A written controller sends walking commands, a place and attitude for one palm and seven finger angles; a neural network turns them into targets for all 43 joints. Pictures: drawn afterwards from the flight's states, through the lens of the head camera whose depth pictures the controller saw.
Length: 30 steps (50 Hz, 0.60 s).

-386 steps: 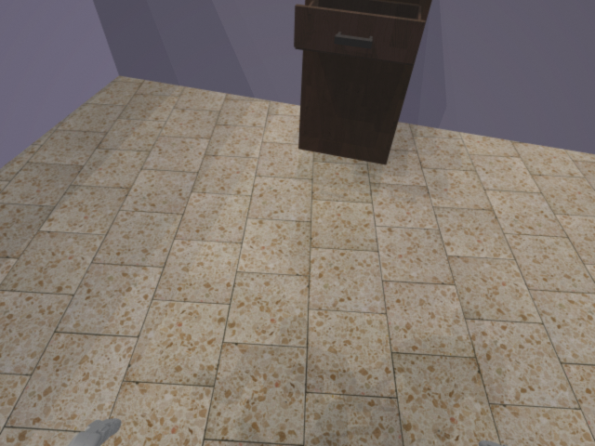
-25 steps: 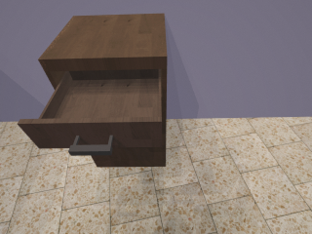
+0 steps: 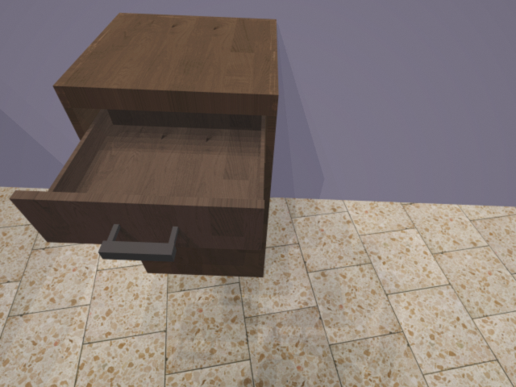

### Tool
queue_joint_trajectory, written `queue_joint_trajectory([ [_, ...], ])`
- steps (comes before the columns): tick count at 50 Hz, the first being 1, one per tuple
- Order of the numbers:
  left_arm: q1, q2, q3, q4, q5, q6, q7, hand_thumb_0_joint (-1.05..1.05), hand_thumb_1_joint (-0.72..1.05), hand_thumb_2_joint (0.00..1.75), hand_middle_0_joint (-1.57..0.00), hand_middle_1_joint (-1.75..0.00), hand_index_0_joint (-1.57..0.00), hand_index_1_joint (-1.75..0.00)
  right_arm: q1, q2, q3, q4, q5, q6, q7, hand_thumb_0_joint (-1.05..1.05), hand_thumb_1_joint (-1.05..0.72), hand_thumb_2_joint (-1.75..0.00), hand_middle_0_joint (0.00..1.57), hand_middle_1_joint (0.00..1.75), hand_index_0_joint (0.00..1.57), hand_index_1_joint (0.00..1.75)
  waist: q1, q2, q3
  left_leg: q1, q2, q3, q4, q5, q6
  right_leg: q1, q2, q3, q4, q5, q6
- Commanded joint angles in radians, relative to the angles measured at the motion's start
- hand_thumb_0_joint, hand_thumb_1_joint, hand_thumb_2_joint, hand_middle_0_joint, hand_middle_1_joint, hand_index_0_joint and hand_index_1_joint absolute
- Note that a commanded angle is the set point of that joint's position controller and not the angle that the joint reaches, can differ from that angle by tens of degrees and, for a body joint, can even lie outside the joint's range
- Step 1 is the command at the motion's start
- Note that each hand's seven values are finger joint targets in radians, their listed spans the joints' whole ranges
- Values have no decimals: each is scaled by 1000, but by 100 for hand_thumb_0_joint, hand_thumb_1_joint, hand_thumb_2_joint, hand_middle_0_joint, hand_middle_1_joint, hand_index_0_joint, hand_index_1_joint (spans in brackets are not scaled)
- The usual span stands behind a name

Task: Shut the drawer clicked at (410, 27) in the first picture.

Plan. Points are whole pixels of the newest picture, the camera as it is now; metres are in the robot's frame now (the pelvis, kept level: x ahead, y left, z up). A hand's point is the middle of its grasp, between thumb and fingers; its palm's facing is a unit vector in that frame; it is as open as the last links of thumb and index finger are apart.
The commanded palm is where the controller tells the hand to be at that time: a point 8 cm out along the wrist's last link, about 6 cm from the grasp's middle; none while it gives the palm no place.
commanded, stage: shuffle to correct the standing spot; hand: left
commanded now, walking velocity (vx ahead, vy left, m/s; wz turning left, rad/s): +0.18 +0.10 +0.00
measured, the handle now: (141, 240) +0.36 +0.25 -0.02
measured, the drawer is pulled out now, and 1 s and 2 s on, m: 0.28 0.28 0.28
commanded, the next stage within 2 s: come to a stop and stand still in 0.04 s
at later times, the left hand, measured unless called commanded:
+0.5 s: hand out of the picture +0.07 +0.19 -0.18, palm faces +0.02 -0.98 -0.21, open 7.3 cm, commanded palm none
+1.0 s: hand out of the picture +0.05 +0.19 -0.17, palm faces +0.02 -0.98 -0.18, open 7.3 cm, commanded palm none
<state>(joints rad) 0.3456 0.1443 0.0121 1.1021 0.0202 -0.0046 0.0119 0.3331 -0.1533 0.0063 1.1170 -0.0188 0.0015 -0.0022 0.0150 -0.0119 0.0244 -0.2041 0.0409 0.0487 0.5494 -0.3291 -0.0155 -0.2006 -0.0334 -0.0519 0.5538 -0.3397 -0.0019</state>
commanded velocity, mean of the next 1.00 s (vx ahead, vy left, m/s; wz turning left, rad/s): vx -0.03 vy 0.00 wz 0.00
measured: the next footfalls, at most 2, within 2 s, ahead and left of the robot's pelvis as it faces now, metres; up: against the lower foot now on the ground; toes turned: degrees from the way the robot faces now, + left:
left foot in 0.36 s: +0.10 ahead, +0.12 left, +0.00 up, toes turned +2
left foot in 1.58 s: -0.07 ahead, +0.15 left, +0.00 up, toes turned +5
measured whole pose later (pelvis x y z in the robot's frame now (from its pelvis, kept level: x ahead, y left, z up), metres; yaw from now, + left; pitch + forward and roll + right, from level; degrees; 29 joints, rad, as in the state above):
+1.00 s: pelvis +0.00 +0.02 +0.00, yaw +0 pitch -4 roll -1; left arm 0.28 0.19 0.00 0.96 0.02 0.02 0.04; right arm 0.26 -0.16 -0.01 0.99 -0.02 0.04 0.00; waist -0.01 -0.03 0.01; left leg -0.27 0.01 0.04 0.55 -0.24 0.03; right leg -0.22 0.00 -0.10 0.52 -0.28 -0.03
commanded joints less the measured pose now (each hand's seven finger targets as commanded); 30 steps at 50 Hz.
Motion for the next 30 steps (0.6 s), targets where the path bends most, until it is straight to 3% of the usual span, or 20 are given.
queue_joint_trajectory([
  [1, 16, 102, 32, -52, 3, -21, 5, 0, 90, 90, -20, -30, -20, -30, 128, -94, -17, -12, -3, -40, -12, 0, -90, -90, 20, 30, 20, 30, -31, 115, 94, 14, 67, -64, -136, 106, 70, -126, -41, 34, -42, -73, -70],
  [3, 4, 61, 23, -63, 5, -29, 4, 0, 90, 90, -20, -30, -20, -30, 164, -133, -24, 1, -3, -48, -23, 0, -90, -90, 20, 30, 20, 30, -31, 238, 55, 86, 165, -163, -179, 308, 139, -158, 20, -71, 117, -47, -49],
  [6, -12, 45, 22, -68, -1, -36, 4, 0, 90, 90, -20, -30, -20, -30, 145, -123, -18, -7, -4, -47, -31, 0, -90, -90, 20, 30, 20, 30, -17, 203, 72, 100, 186, -154, -133, 547, 177, -163, 15, -78, 102, -138, -51],
  [7, 27, 47, 27, -52, -3, -40, 2, 0, 90, 90, -20, -30, -20, -30, 104, -120, -16, -22, -2, -46, -30, 0, -90, -90, 20, 30, 20, 30, 12, 156, 58, 31, 149, -104, -77, 510, 152, -49, 0, -58, 18, -6, -59],
  [8, 104, 75, 36, -26, -1, -46, 5, 0, 90, 90, -20, -30, -20, -30, 57, -98, -16, -43, 3, -49, -29, 0, -90, -90, 20, 30, 20, 30, 48, 29, 24, -94, 74, -31, 50, 441, 106, 112, -62, 46, -34, 241, -81],
  [9, 195, 135, 51, 6, 1, -50, 14, 0, 90, 90, -20, -30, -20, -30, 18, -57, -8, -78, 7, -54, -27, 0, -90, -90, 20, 30, 20, 30, 74, -159, -17, -265, -2, 51, 163, 260, 54, 292, -202, 196, -78, 621, -125],
  [10, 244, 155, 47, 30, -6, -51, 20, 0, 90, 90, -20, -30, -20, -30, -35, -48, -6, -94, 11, -51, -28, 0, -90, -90, 20, 30, 20, 30, 89, -221, -6, -314, -24, 58, 280, -174, 25, 305, -336, 285, -132, 935, -198],
  [11, 213, 143, 40, 35, 0, -51, 30, 0, 90, 90, -20, -30, -20, -30, -62, -44, -11, -100, 12, -40, -33, 0, -90, -90, 20, 30, 20, 30, 75, -255, 24, -335, 6, 3, 329, -266, 19, 284, -343, 271, -110, 1134, -225],
  [12, 172, 119, 33, 26, 9, -46, 38, 0, 90, 90, -20, -30, -20, -30, -66, -36, -12, -97, 15, -36, -33, 0, -90, -90, 20, 30, 20, 30, 62, -229, 39, -336, 11, -11, 316, -257, 18, 270, -323, 211, -95, 1193, -214],
  [14, 72, 120, 29, -15, 11, -31, 43, 0, 90, 90, -20, -30, -20, -30, -31, -19, -14, -75, 25, -30, -28, 0, -90, -90, 20, 30, 20, 30, 11, -198, 34, -230, 5, 19, 107, -154, 14, 214, -247, 95, -45, 1101, -163],
  [16, -4, 126, 29, -49, -8, -19, 44, 0, 90, 90, -20, -30, -20, -30, 89, -22, -18, -18, 18, -32, -29, 0, -90, -90, 20, 30, 20, 30, -52, -114, -27, 34, -22, 44, -141, 296, 14, 81, -148, 18, 84, 844, -80],
  [17, -4, 106, 28, -70, -20, -14, 42, 0, 90, 90, -20, -30, -20, -30, 122, -72, -29, -7, 7, -38, -36, 0, -90, -90, 20, 30, 20, 30, -49, 15, -62, 150, 67, -31, -116, 638, 48, -19, -87, -7, 146, 567, -31],
  [18, 12, 74, 21, -80, -26, -5, 44, 0, 90, 90, -20, -30, -20, -30, 117, -119, -35, -15, 6, -39, -43, 0, -90, -90, 20, 30, 20, 30, -33, 167, -82, 182, 215, -180, -118, 967, 137, -94, -34, -24, 186, 123, 4],
  [19, 19, 67, 19, -84, -17, 6, 48, 0, 90, 90, -20, -30, -20, -30, 85, -123, -37, -22, 10, -31, -40, 0, -90, -90, 20, 30, 20, 30, -20, 180, -64, 138, 278, -194, -161, 1001, 198, -95, -18, -2, 266, -222, 6],
  [20, -6, 56, 20, -93, -10, 12, 49, 0, 90, 90, -20, -30, -20, -30, 48, -125, -39, -40, 2, -28, -39, 0, -90, -90, 20, 30, 20, 30, -23, 171, -4, 98, 272, -161, -177, 948, 206, -122, -28, 14, 284, -262, 2],
  [23, -12, 60, 23, -75, -10, 24, 39, 0, 90, 90, -20, -30, -20, -30, -45, -105, -29, -66, 1, -20, -46, 0, -90, -90, 20, 30, 20, 30, 3, 206, 45, 29, 233, -147, -180, 878, 192, -96, -45, 16, 189, -157, 1],
  [25, 17, 61, 22, -64, -8, 19, 32, 0, 90, 90, -20, -30, -20, -30, -58, -124, -40, -83, 2, -16, -47, 0, -90, -90, 20, 30, 20, 30, 10, 159, -17, 89, 207, -115, -136, 848, 168, -66, -27, -2, 66, -23, 3],
  [27, 45, 77, 25, -60, -3, 10, 29, 0, 90, 90, -20, -30, -20, -30, -81, -130, -51, -101, 7, -10, -44, 0, -90, -90, 20, 30, 20, 30, 17, 95, -67, 77, 161, -82, -80, 655, 121, -6, -32, 25, -69, 203, -3],
  [29, 18, 126, 27, -80, 3, -2, 30, 0, 90, 90, -20, -30, -20, -30, -72, -91, -54, -116, 12, -4, -35, 0, -90, -90, 20, 30, 20, 30, -8, -39, -85, 27, 66, -15, -34, 352, 50, 18, -130, 143, -99, 494, -46],
  [30, -11, 143, 26, -89, 1, -2, 27, 0, 90, 90, -20, -30, -20, -30, -68, -80, -52, -117, 12, 2, -31, 0, -90, -90, 20, 30, 20, 30, -22, -62, -67, 14, 34, 3, -28, 224, 30, -7, -178, 166, -109, 510, -75],
])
